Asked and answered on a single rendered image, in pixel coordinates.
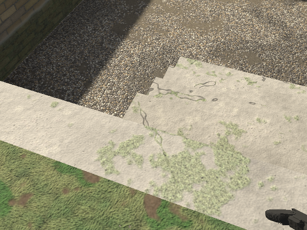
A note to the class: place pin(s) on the robot right hand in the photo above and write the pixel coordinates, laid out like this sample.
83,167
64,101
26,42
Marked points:
294,218

